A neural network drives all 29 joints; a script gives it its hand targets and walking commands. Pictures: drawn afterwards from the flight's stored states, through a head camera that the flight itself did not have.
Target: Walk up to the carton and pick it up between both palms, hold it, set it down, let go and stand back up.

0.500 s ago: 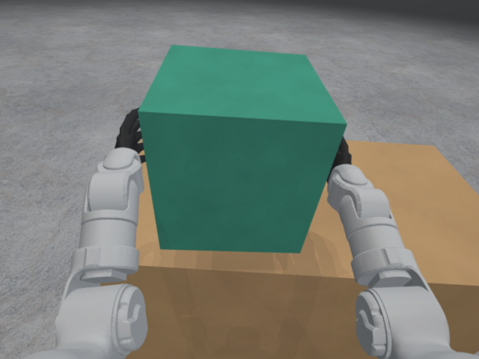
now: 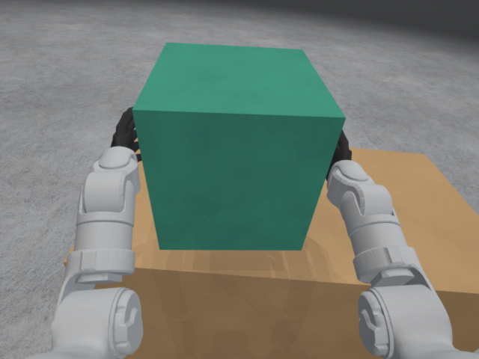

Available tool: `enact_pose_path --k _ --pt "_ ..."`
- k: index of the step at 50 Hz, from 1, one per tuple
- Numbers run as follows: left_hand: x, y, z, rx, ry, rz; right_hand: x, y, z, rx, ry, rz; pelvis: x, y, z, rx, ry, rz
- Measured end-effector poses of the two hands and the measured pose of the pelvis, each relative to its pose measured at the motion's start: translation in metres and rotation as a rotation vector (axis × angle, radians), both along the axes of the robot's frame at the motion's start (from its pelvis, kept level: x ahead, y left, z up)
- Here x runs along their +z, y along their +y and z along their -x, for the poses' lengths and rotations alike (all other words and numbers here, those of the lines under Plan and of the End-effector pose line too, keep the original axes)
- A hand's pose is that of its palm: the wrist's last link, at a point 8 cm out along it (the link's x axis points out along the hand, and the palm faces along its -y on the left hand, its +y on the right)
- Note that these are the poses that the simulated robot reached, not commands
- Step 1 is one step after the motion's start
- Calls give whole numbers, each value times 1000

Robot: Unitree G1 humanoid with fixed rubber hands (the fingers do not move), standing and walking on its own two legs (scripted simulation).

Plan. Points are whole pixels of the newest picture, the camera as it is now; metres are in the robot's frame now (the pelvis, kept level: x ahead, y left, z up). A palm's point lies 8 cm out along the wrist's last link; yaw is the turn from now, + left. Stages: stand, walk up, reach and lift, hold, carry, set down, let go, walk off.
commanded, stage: reach and lift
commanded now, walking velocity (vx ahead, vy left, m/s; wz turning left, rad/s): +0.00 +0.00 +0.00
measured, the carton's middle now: (233, 146) +0.44 +0.00 +0.19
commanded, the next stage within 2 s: hold in 0.32 s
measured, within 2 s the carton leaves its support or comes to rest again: neither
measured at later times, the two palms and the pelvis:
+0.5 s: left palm (118, 145) +0.37 +0.18 +0.23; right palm (338, 158) +0.37 -0.17 +0.23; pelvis +0.01 +0.01 +0.00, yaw +0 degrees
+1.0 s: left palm (112, 127) +0.37 +0.18 +0.27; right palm (343, 143) +0.37 -0.17 +0.26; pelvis +0.00 +0.00 +0.00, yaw +0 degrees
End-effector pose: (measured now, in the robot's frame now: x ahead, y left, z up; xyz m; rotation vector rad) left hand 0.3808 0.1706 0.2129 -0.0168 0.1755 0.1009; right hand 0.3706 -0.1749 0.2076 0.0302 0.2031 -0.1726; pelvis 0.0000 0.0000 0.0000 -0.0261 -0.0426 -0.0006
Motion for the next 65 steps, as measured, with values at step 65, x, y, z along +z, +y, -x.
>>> enact_pose_path --k 65 --pt "40 11 14 38 18 3 41 11 0 42 22 -3 -1 -1 3 1 9 4"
